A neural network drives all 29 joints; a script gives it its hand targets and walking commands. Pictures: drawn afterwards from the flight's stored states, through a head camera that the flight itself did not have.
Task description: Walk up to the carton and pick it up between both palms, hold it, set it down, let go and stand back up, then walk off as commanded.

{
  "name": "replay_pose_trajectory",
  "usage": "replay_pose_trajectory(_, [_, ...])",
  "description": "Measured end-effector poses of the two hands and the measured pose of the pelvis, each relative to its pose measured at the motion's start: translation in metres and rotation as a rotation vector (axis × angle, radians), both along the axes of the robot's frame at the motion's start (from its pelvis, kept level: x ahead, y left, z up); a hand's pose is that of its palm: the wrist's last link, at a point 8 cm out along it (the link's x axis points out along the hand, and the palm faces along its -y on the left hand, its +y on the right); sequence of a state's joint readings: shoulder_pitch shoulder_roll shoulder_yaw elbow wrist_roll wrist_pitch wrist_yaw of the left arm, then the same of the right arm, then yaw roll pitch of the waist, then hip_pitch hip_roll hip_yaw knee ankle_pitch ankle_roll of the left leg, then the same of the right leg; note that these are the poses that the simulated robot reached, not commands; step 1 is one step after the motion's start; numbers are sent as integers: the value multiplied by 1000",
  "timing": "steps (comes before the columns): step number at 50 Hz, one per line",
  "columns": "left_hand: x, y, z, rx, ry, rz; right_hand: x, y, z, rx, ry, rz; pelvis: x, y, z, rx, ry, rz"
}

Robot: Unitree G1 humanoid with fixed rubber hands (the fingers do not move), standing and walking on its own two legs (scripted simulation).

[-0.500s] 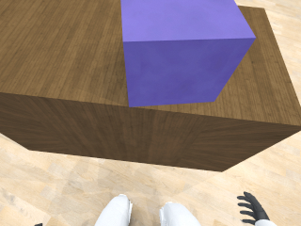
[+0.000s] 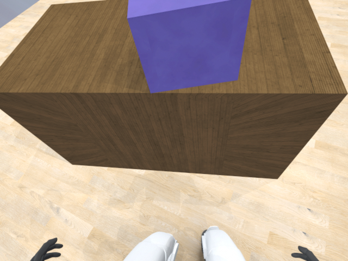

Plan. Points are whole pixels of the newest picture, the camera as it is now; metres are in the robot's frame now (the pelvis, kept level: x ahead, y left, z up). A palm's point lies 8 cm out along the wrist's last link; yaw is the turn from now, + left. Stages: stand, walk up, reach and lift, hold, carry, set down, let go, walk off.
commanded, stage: walk off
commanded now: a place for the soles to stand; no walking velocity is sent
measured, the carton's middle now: (186, 32) +0.72 +0.03 +0.08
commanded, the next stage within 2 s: none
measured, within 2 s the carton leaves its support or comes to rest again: neither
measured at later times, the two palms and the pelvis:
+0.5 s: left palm out of the picture -0.14 +0.34 -0.14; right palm out of the picture -0.06 -0.30 -0.06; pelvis -0.22 +0.02 -0.02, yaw -3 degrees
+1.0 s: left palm out of the picture -0.24 +0.40 -0.08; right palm out of the picture -0.14 -0.23 -0.12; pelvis -0.25 +0.07 -0.01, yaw -1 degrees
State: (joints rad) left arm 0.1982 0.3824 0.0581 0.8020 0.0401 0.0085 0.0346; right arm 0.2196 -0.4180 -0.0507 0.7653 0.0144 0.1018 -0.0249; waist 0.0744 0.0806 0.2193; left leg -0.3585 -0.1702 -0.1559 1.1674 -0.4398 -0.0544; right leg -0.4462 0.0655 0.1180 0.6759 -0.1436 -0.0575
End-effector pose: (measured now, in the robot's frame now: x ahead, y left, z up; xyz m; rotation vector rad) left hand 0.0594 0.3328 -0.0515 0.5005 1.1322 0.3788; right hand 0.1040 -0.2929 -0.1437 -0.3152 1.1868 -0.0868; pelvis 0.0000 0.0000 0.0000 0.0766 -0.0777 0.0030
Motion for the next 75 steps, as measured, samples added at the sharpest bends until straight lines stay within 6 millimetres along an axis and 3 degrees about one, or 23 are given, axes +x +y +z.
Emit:
replay_pose_trajectory(5, [-37,10,-18,-31,-26,15,-47,5,1,-26,11,6,-37,11,-9,-22,-30,10])
replay_pose_trajectory(10, [-79,18,-55,-108,-46,25,-103,6,14,-93,9,-2,-84,25,-23,-47,-44,14])
replay_pose_trajectory(13, [-105,17,-75,-168,-30,11,-149,5,32,-144,11,-37,-116,34,-22,-43,-79,-11])
replay_pose_trajectory(15, [-117,15,-78,-197,-38,3,-173,2,47,-177,0,-52,-133,36,-17,-73,-97,-25])
replay_pose_trajectory(18, [-136,13,-80,-222,-51,-8,-180,-2,71,-219,-67,-61,-157,34,-11,-100,-87,-40])
replay_pose_trajectory(23, [-178,8,-86,-227,-19,-41,-160,-3,86,-221,-215,-36,-201,28,-13,-107,-31,-67])
replay_pose_trajectory(26, [-205,4,-86,-206,-11,-44,-163,-5,75,-192,-257,-18,-225,21,-20,-84,-9,-67])
replay_pose_trajectory(29, [-240,-4,-80,-180,-2,-23,-186,-9,55,-146,-247,-16,-247,11,-24,-82,-19,-53])
replay_pose_trajectory(33, [-290,-4,-48,-130,20,18,-228,-4,41,-75,-186,-30,-257,9,-9,-53,-23,-34])
replay_pose_trajectory(36, [-308,7,-24,-72,39,23,-249,4,30,-29,-155,-46,-264,13,-1,-53,-13,-40])
replay_pose_trajectory(40, [-313,22,-9,-20,18,25,-267,20,16,17,-122,-44,-269,22,-1,-65,-14,-40])
replay_pose_trajectory(44, [-311,36,-10,-19,7,25,-265,34,15,24,-127,-37,-267,35,-3,-78,-10,-36])
replay_pose_trajectory(52, [-289,78,-43,-90,20,26,-238,72,27,-42,-154,-1,-244,82,-13,-114,17,-20])
replay_pose_trajectory(58, [-264,89,-64,-171,31,6,-234,79,60,-131,-149,-6,-223,101,-7,-113,12,-29])
replay_pose_trajectory(62, [-252,90,-74,-206,50,-12,-226,71,81,-193,-147,-6,-212,100,-3,-114,7,-30])
replay_pose_trajectory(66, [-244,82,-83,-223,72,-18,-213,60,90,-231,-152,-7,-202,93,-4,-104,-5,-30])
replay_pose_trajectory(75, [-235,48,-75,-185,97,-12,-161,31,74,-181,-224,11,-191,56,-9,-66,8,-31])
